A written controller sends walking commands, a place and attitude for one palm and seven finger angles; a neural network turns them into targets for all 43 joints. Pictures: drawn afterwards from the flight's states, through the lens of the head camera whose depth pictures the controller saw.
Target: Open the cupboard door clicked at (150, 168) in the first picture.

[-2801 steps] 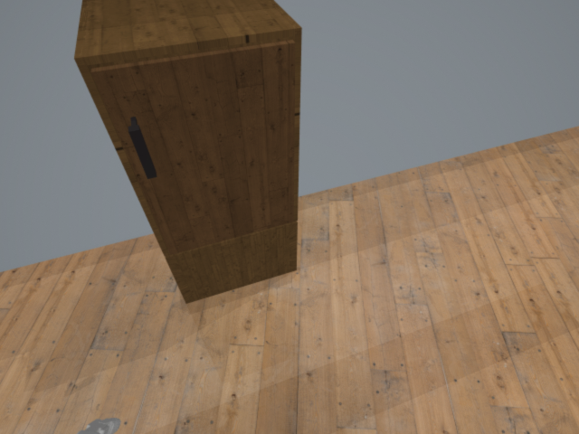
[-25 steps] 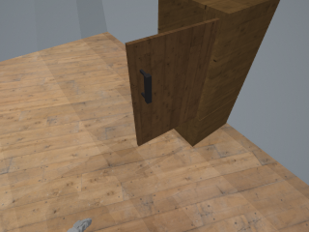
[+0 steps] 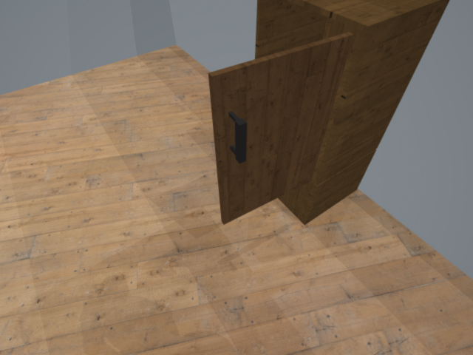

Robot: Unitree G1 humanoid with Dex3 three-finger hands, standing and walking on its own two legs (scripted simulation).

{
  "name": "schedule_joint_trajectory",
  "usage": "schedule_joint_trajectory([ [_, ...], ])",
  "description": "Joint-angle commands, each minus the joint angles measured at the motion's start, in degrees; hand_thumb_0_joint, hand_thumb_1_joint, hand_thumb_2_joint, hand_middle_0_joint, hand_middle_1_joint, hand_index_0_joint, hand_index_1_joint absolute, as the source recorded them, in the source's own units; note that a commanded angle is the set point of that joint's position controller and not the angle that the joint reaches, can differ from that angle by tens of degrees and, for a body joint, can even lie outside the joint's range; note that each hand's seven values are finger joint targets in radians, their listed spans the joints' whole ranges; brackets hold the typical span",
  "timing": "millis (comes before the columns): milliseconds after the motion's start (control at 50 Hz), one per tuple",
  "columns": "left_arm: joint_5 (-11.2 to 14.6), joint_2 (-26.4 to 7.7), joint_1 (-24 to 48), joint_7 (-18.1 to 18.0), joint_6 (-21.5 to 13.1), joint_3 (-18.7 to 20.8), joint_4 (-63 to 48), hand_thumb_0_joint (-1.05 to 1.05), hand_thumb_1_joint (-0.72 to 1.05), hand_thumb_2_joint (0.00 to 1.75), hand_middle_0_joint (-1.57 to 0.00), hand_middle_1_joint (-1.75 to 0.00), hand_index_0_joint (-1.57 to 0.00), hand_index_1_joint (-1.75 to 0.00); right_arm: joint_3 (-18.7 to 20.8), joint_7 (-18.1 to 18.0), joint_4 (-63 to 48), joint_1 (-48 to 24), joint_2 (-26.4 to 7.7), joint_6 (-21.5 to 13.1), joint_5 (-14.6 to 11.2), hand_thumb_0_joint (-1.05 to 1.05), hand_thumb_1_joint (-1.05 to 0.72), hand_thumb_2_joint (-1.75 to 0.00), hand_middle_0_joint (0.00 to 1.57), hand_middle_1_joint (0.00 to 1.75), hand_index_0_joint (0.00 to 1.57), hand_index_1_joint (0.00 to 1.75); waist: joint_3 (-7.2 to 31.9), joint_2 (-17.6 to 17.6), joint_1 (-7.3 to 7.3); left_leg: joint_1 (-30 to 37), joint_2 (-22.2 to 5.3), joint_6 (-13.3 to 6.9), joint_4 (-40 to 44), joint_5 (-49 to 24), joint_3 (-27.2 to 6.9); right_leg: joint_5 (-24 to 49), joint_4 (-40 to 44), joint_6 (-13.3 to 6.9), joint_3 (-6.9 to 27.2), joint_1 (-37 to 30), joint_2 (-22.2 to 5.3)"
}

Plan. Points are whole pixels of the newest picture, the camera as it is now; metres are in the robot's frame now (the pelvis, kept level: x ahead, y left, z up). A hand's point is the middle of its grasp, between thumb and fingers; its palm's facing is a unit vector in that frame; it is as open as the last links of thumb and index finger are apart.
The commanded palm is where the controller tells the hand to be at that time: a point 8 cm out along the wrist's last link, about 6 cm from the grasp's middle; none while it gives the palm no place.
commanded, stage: let the arm hang, fingers relaxed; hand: left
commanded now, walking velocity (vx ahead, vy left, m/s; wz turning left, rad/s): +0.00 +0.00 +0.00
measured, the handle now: (236, 137) +0.62 +0.04 -0.01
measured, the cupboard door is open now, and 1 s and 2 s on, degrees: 85 85 85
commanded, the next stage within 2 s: look to check the result in 0.36 s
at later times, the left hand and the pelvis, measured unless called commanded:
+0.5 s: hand out of the picture +0.00 +0.17 -0.18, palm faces +0.02 -0.98 -0.19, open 7.4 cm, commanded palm none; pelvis +0.01 +0.01 +0.00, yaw -1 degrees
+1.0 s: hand out of the picture +0.02 +0.17 -0.17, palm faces +0.01 -0.98 -0.20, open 7.4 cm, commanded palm none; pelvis +0.01 +0.00 +0.00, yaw -1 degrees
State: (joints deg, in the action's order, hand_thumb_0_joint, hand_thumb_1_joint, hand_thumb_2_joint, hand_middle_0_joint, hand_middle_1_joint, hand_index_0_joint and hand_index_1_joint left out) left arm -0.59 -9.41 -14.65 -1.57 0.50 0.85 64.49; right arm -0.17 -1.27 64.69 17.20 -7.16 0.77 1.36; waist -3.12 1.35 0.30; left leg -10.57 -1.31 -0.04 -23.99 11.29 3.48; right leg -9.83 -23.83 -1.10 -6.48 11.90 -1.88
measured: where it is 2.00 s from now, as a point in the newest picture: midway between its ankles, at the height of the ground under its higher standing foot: outside the picture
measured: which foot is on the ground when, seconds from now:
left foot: down 0.00-1.00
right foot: down 0.00-1.00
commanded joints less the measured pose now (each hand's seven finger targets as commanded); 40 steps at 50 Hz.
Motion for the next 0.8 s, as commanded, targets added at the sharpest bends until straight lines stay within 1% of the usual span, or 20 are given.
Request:
schedule_joint_trajectory([
  [0, 0.0, -5.1, -2.4, -0.4, -0.9, 1.2, -1.0, 0.00, 0.90, 0.90, -0.20, -0.30, -0.20, -0.30, 0.9, -0.4, -1.2, 3.3, -5.1, -0.7, 0.1, 0.00, -0.90, -0.90, 0.20, 0.30, 0.20, 0.30, -2.3, -0.2, -0.26, -4.4, -4.6, -1.3, 7.6, 3.0, -4.9, -4.7, 5.6, -1.2, 6.0, -0.3, -4.8],
  [40, 0.0, -4.6, -2.6, -0.5, -1.0, 1.2, -0.7, 0.00, 0.90, 0.90, -0.20, -0.30, -0.20, -0.30, 0.9, -0.5, -1.0, 3.4, -5.0, -0.8, 0.1, 0.00, -0.90, -0.90, 0.20, 0.30, 0.20, 0.30, -1.7, -0.7, -0.20, -3.8, -4.7, -1.3, 7.7, 2.4, -4.9, -3.6, 5.1, -1.1, 6.0, -0.5, -4.7],
  [80, -0.1, -4.7, -2.4, -0.5, -0.9, 1.3, -0.7, 0.00, 0.90, 0.90, -0.20, -0.30, -0.20, -0.30, 1.0, -0.5, -0.9, 3.3, -4.7, -0.8, 0.0, 0.00, -0.90, -0.90, 0.20, 0.30, 0.20, 0.30, -2.5, -0.9, -0.25, -4.4, -4.6, -1.3, 7.8, 3.3, -4.8, -4.3, 5.1, -0.9, 5.8, -0.3, -4.7],
  [120, -0.1, -4.2, -2.7, -0.5, -0.9, 1.2, -0.5, 0.00, 0.90, 0.90, -0.20, -0.30, -0.20, -0.30, 1.0, -0.6, -0.7, 3.1, -4.6, -0.8, 0.1, 0.00, -0.90, -0.90, 0.20, 0.30, 0.20, 0.30, -2.6, -0.7, -0.16, -3.9, -4.5, -1.3, 7.8, 3.3, -4.8, -4.1, 5.0, -0.9, 6.1, 0.3, -4.6],
  [140, -0.1, -4.0, -2.8, -0.5, -0.9, 1.2, -0.4, 0.00, 0.90, 0.90, -0.20, -0.30, -0.20, -0.30, 1.0, -0.6, -0.7, 3.0, -4.5, -0.7, 0.1, 0.00, -0.90, -0.90, 0.20, 0.30, 0.20, 0.30, -3.0, 0.3, -0.16, -4.0, -4.5, -1.2, 8.0, 4.1, -4.6, -4.7, 5.2, -1.0, 6.2, 0.8, -4.7],
  [180, -0.2, -4.1, -2.9, -0.5, -0.9, 1.2, -0.4, 0.00, 0.90, 0.90, -0.20, -0.30, -0.20, -0.30, 1.0, -0.6, -0.7, 3.3, -4.3, -0.8, 0.1, 0.00, -0.90, -0.90, 0.20, 0.30, 0.20, 0.30, -2.9, 0.3, -0.08, -4.2, -4.6, -1.3, 8.1, 3.7, -4.8, -3.7, 4.8, -0.9, 6.1, 0.4, -4.5],
  [220, -0.2, -4.0, -3.1, -0.5, -1.0, 1.3, -0.3, 0.00, 0.90, 0.90, -0.20, -0.30, -0.20, -0.30, 1.0, -0.6, -0.7, 3.2, -4.3, -0.9, 0.1, 0.00, -0.90, -0.90, 0.20, 0.30, 0.20, 0.30, -2.6, -0.6, -0.13, -4.0, -4.5, -1.4, 8.1, 3.8, -4.8, -3.8, 4.8, -0.8, 6.1, 0.4, -4.6],
  [260, -0.2, -4.2, -3.3, -0.5, -1.2, 1.3, -0.4, 0.00, 0.90, 0.90, -0.20, -0.30, -0.20, -0.30, 1.1, -0.6, -0.8, 3.4, -4.5, -0.9, 0.0, 0.00, -0.90, -0.90, 0.20, 0.30, 0.20, 0.30, -1.8, -1.3, -0.15, -3.1, -4.4, -1.4, 7.3, 1.9, -4.4, -3.1, 5.0, -0.9, 6.0, 0.0, -4.8],
  [280, -0.2, -4.0, -3.2, -0.5, -1.1, 1.2, -0.2, 0.00, 0.90, 0.90, -0.20, -0.30, -0.20, -0.30, 1.1, -0.6, -0.6, 3.1, -4.5, -0.9, 0.1, 0.00, -0.90, -0.90, 0.20, 0.30, 0.20, 0.30, -1.9, -0.4, -0.02, -2.9, -4.3, -1.3, 7.3, 2.1, -4.4, -3.4, 5.0, -0.8, 6.2, 0.4, -4.9],
  [300, -0.1, -4.1, -3.2, -0.5, -1.2, 1.3, -0.2, 0.00, 0.90, 0.90, -0.20, -0.30, -0.20, -0.30, 1.0, -0.6, -0.6, 3.4, -4.4, -1.0, 0.0, 0.00, -0.90, -0.90, 0.20, 0.30, 0.20, 0.30, -1.6, -0.9, 0.06, -2.7, -4.5, -1.3, 7.4, 1.8, -4.4, -3.1, 5.0, -0.8, 6.1, 0.1, -4.8],
  [320, -0.1, -3.9, -3.3, -0.5, -1.2, 1.3, -0.3, 0.00, 0.90, 0.90, -0.20, -0.30, -0.20, -0.30, 1.1, -0.6, -0.6, 3.3, -4.5, -1.0, 0.0, 0.00, -0.90, -0.90, 0.20, 0.30, 0.20, 0.30, -0.8, -0.4, 0.03, -2.2, -4.4, -1.3, 7.2, 1.1, -4.3, -2.5, 4.9, -0.8, 6.2, -0.2, -4.9],
  [380, -0.2, -4.0, -3.4, -0.5, -1.3, 1.2, -0.1, 0.00, 0.90, 0.90, -0.20, -0.30, -0.20, -0.30, 1.1, -0.6, -0.6, 3.0, -4.5, -1.0, -0.1, 0.00, -0.90, -0.90, 0.20, 0.30, 0.20, 0.30, -1.5, -1.2, 0.08, -1.5, -4.5, -1.3, 6.8, -0.1, -4.1, -2.0, 5.1, -0.8, 6.2, 0.5, -5.0],
  [460, -0.1, -4.1, -3.7, -0.6, -1.5, 1.2, 0.0, 0.00, 0.90, 0.90, -0.20, -0.30, -0.20, -0.30, 1.1, -0.7, -0.5, 3.1, -4.7, -1.1, -0.2, 0.00, -0.90, -0.90, 0.20, 0.30, 0.20, 0.30, -0.9, -0.9, 0.01, -0.9, -4.6, -1.3, 6.6, -1.8, -3.9, -0.5, 5.1, -0.8, 6.2, -0.2, -5.0],
  [480, -0.1, -3.9, -3.6, -0.6, -1.4, 1.1, 0.1, 0.00, 0.90, 0.90, -0.20, -0.30, -0.20, -0.30, 1.0, -0.7, -0.3, 3.0, -4.6, -1.0, -0.1, 0.00, -0.90, -0.90, 0.20, 0.30, 0.20, 0.30, -1.2, -0.2, 0.16, -1.1, -4.6, -1.2, 6.8, -1.0, -4.0, -1.2, 5.2, -0.8, 6.4, 0.0, -5.0],
  [520, -0.1, -4.0, -3.5, -0.6, -1.4, 1.1, 0.2, 0.00, 0.90, 0.90, -0.20, -0.30, -0.20, -0.30, 1.0, -0.7, -0.3, 3.1, -4.6, -1.0, -0.1, 0.00, -0.90, -0.90, 0.20, 0.30, 0.20, 0.30, -1.6, -0.5, 0.19, -1.3, -4.6, -1.2, 7.1, -0.5, -4.0, -1.6, 5.3, -0.8, 6.3, 0.0, -5.0],
  [540, -0.1, -4.0, -3.5, -0.6, -1.4, 1.1, 0.2, 0.00, 0.90, 0.90, -0.20, -0.30, -0.20, -0.30, 0.9, -0.7, -0.2, 3.0, -4.6, -1.0, -0.1, 0.00, -0.90, -0.90, 0.20, 0.30, 0.20, 0.30, -2.0, -1.2, 0.15, -1.4, -4.6, -1.2, 7.1, -0.4, -4.0, -1.7, 5.5, -0.8, 6.4, 0.3, -5.0],
  [580, -0.1, -4.0, -3.6, -0.6, -1.4, 1.1, 0.3, 0.00, 0.90, 0.90, -0.20, -0.30, -0.20, -0.30, 1.0, -0.7, -0.2, 2.8, -4.6, -1.0, -0.1, 0.00, -0.90, -0.90, 0.20, 0.30, 0.20, 0.30, -2.2, -0.7, 0.16, -1.3, -4.5, -1.2, 6.9, -0.5, -3.9, -1.6, 5.5, -0.8, 6.4, 0.4, -5.0],
  [680, -0.1, -4.2, -3.4, -0.6, -1.4, 1.1, 0.2, 0.00, 0.90, 0.90, -0.20, -0.30, -0.20, -0.30, 1.0, -0.6, -0.1, 2.8, -4.7, -0.9, 0.0, 0.00, -0.90, -0.90, 0.20, 0.30, 0.20, 0.30, -2.2, -0.6, 0.23, -1.1, -4.4, -1.1, 7.1, 0.5, -3.8, -2.8, 6.0, -0.8, 6.5, 0.7, -5.0],
  [720, -0.1, -4.3, -3.1, -0.6, -1.4, 1.1, 0.1, 0.00, 0.90, 0.90, -0.20, -0.30, -0.20, -0.30, 1.0, -0.6, -0.1, 3.0, -4.8, -0.9, 0.0, 0.00, -0.90, -0.90, 0.20, 0.30, 0.20, 0.30, -2.6, -1.4, 0.22, -1.4, -4.4, -1.1, 7.3, 0.9, -3.8, -3.1, 6.0, -0.8, 6.6, 0.7, -5.0],
  [780, -0.1, -4.5, -3.1, -0.6, -1.5, 1.2, 0.0, 0.00, 0.90, 0.90, -0.20, -0.30, -0.20, -0.30, 1.0, -0.6, -0.1, 2.8, -5.0, -0.9, 0.0, 0.00, -0.90, -0.90, 0.20, 0.30, 0.20, 0.30, -2.0, -1.6, 0.26, -0.7, -4.4, -1.1, 6.9, -0.1, -3.7, -2.4, 6.2, -0.9, 6.8, 0.5, -5.1],
])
